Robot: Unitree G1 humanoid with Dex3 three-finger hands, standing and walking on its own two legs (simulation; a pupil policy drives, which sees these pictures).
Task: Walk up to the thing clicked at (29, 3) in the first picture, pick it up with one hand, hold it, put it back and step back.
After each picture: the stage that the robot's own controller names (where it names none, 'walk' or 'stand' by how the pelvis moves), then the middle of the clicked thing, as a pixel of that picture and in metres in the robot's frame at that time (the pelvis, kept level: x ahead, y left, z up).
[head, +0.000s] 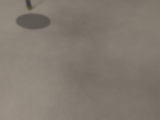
stand; (27, 1) +2.20 +0.77 -0.65
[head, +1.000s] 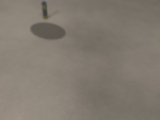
walk; (44, 10) +2.12 +0.43 -0.63
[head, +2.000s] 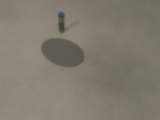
walk; (61, 23) +1.51 +0.18 -0.64
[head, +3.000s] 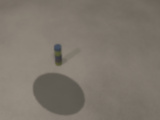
walk; (58, 55) +1.05 +0.16 -0.65
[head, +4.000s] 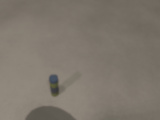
walk; (54, 86) +0.69 +0.16 -0.65
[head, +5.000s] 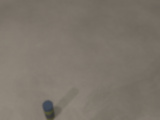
stand; (49, 111) +0.44 +0.18 -0.64
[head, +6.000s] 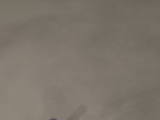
stand; out of the picture +0.39 +0.21 -0.65
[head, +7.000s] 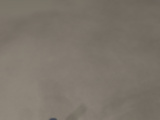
stand; out of the picture +0.38 +0.19 -0.65
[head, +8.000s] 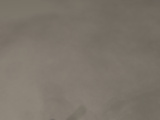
stand; out of the picture +0.38 +0.20 -0.66
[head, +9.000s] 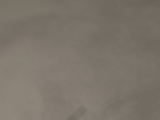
stand; out of the picture +0.37 +0.20 -0.66
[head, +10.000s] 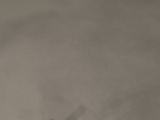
go down; out of the picture +0.37 +0.20 -0.66
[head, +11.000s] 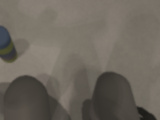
go down; (4, 47) +0.44 +0.25 -0.24
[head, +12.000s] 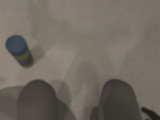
approach; (22, 54) +0.45 +0.24 -0.26
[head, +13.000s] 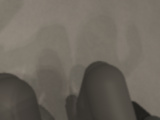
close in; out of the picture +0.43 +0.28 -0.16
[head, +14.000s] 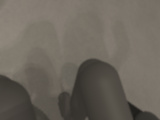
close; out of the picture +0.43 +0.30 -0.16
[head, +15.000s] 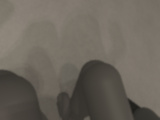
lift; out of the picture +0.38 +0.29 -0.16
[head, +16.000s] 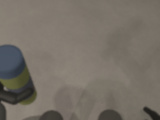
lift; (18, 81) +0.32 +0.19 +0.03
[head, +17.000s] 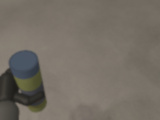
hold; (31, 86) +0.31 +0.17 +0.04
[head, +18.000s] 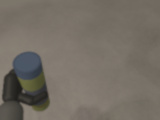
hold; (35, 86) +0.31 +0.16 +0.04
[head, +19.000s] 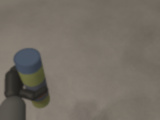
crouch; (35, 82) +0.34 +0.16 +0.03
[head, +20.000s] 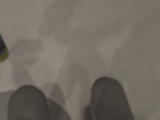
crouch; out of the picture +0.46 +0.24 -0.05
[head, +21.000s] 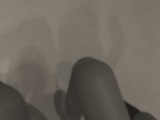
lower; out of the picture +0.43 +0.30 -0.16
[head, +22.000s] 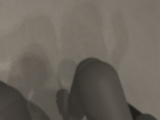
lower; out of the picture +0.44 +0.30 -0.16
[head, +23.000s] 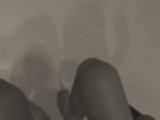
lower; out of the picture +0.43 +0.30 -0.16
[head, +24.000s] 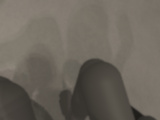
lower; out of the picture +0.42 +0.29 -0.16
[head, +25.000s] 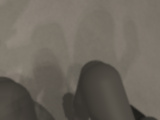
loosen; out of the picture +0.42 +0.25 -0.15
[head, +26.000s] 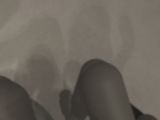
rise; out of the picture +0.41 +0.26 -0.17
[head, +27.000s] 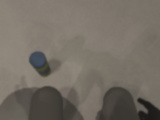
walk; (41, 66) +0.44 +0.20 -0.34
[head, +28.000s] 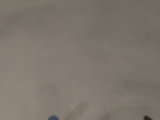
stand; out of the picture +0.37 +0.17 -0.59
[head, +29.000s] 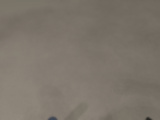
stand; out of the picture +0.38 +0.18 -0.60
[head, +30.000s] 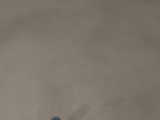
stand; out of the picture +0.38 +0.17 -0.63
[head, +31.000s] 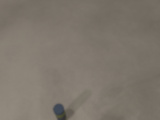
walk; (60, 114) +0.40 +0.16 -0.64
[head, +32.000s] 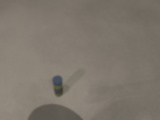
walk; (58, 87) +0.59 +0.13 -0.64
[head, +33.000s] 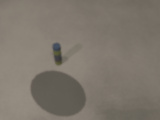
walk; (57, 54) +0.93 +0.21 -0.63
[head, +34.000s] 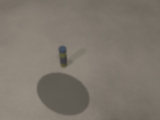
stand; (63, 57) +1.00 +0.17 -0.65
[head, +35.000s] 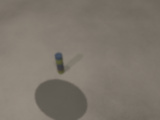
stand; (59, 63) +0.99 +0.21 -0.66
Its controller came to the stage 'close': yes
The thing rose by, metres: 0.68
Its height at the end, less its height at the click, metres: +0.00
